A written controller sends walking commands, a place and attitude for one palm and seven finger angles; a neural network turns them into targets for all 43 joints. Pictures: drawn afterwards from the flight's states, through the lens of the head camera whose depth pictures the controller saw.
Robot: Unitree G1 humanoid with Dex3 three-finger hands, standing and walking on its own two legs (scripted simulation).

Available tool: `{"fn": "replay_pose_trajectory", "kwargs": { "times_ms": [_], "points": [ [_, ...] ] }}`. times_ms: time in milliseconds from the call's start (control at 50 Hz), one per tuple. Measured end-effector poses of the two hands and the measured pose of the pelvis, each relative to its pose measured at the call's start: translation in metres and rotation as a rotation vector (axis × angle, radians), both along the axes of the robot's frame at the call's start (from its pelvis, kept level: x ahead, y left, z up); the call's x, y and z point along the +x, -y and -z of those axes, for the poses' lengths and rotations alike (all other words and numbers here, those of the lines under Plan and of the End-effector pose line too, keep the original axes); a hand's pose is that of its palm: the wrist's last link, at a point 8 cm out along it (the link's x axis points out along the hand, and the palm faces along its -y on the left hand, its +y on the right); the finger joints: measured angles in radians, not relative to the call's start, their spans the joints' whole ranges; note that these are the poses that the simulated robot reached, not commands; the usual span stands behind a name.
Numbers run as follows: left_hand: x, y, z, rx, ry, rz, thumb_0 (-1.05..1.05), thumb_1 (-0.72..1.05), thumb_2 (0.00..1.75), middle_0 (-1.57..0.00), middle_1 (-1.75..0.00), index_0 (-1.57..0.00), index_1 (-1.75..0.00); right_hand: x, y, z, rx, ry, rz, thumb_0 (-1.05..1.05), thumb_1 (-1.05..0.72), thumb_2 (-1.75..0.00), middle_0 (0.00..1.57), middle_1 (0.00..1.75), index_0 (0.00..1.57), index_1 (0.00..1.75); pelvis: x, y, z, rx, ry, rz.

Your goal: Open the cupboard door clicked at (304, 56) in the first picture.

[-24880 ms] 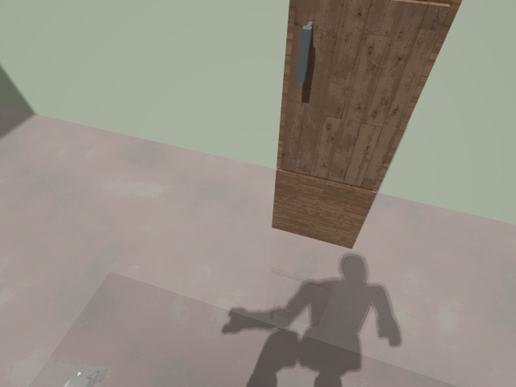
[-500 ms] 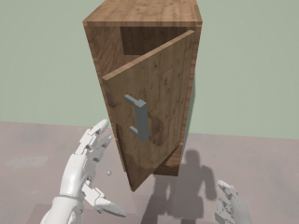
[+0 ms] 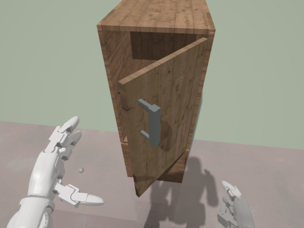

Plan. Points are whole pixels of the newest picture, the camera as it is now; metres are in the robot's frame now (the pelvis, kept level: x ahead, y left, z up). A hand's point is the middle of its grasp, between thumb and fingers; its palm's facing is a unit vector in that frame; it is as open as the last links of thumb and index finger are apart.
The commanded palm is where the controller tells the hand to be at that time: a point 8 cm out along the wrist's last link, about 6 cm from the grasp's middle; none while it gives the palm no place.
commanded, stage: draw the hand back to the body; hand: left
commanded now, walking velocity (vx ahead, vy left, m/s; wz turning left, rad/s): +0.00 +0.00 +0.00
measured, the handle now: (148, 123) +0.35 +0.06 +0.12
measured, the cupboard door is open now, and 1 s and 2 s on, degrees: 54 54 54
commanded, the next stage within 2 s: step back with the hand held close in 0.98 s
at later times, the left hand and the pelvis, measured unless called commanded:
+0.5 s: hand (47, 150) +0.22 +0.26 +0.15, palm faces +0.39 -0.85 -0.37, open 10.3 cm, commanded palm +0.17 +0.30 +0.17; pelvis +0.02 +0.02 +0.01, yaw -2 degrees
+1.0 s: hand (45, 146) +0.22 +0.26 +0.16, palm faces +0.43 -0.82 -0.38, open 7.5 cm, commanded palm +0.17 +0.30 +0.18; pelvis +0.03 +0.00 +0.01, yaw -2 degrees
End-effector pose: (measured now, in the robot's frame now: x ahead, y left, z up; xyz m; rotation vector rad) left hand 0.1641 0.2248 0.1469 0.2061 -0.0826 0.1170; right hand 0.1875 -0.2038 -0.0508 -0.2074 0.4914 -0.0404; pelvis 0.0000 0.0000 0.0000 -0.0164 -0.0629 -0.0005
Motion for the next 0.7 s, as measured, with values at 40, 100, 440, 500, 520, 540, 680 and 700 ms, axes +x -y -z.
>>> {"fn": "replay_pose_trajectory", "kwargs": {
  "times_ms": [40, 100, 440, 500, 520, 540, 680, 700],
  "points": [
    [-0.002, -0.006, -0.003, 0.031, 0.015, -0.051, -0.01, -0.34, 0.37, -0.16, -0.3, -0.15, -0.3, 0.0, -0.004, -0.001, -0.006, -0.013, -0.006, 0.01, -0.9, -0.9, 0.2, 0.3, 0.2, 0.3, 0.0, -0.002, -0.002, -0.001, 0.004, 0.004],
    [-0.004, -0.014, -0.005, 0.066, 0.027, -0.103, -0.01, -0.26, 0.41, -0.16, -0.3, -0.16, -0.3, -0.001, -0.009, 0.001, -0.011, -0.043, -0.015, 0.01, -0.9, -0.9, 0.2, 0.3, 0.2, 0.3, 0.001, -0.005, -0.005, 0.0, 0.009, 0.006],
    [0.013, -0.063, -0.021, 0.188, 0.056, -0.248, 0.0, 0.32, 0.66, -0.18, -0.3, -0.18, -0.3, -0.002, -0.007, 0.014, -0.027, -0.177, 0.036, 0.01, -0.9, -0.9, 0.2, 0.3, 0.2, 0.3, 0.017, -0.015, -0.013, 0.005, 0.02, 0.025],
    [0.016, -0.07, -0.023, 0.2, 0.059, -0.269, 0.0, 0.42, 0.7, -0.19, -0.3, -0.19, -0.3, 0.001, -0.003, 0.013, -0.032, -0.18, 0.046, 0.01, -0.9, -0.9, 0.2, 0.3, 0.2, 0.3, 0.02, -0.016, -0.013, 0.006, 0.018, 0.027],
    [0.016, -0.072, -0.025, 0.204, 0.06, -0.276, 0.0, 0.46, 0.72, -0.19, -0.3, -0.19, -0.3, 0.002, -0.002, 0.013, -0.033, -0.18, 0.05, 0.01, -0.9, -0.9, 0.2, 0.3, 0.2, 0.3, 0.021, -0.015, -0.013, 0.006, 0.018, 0.028],
    [0.017, -0.074, -0.026, 0.209, 0.062, -0.283, 0.01, 0.49, 0.73, -0.19, -0.3, -0.19, -0.3, 0.004, -0.001, 0.012, -0.034, -0.18, 0.052, 0.01, -0.9, -0.9, 0.2, 0.3, 0.2, 0.3, 0.022, -0.015, -0.013, 0.006, 0.017, 0.028],
    [0.018, -0.087, -0.034, 0.235, 0.076, -0.337, 0.01, 0.72, 0.83, -0.2, -0.3, -0.2, -0.3, 0.011, 0.005, 0.011, -0.034, -0.182, 0.057, 0.01, -0.9, -0.9, 0.2, 0.3, 0.2, 0.3, 0.026, -0.013, -0.014, 0.006, 0.013, 0.028],
    [0.018, -0.087, -0.033, 0.233, 0.075, -0.342, 0.01, 0.75, 0.84, -0.2, -0.3, -0.2, -0.3, 0.012, 0.005, 0.012, -0.033, -0.182, 0.056, 0.01, -0.9, -0.9, 0.2, 0.3, 0.2, 0.3, 0.026, -0.013, -0.014, 0.006, 0.012, 0.027]
  ]
}}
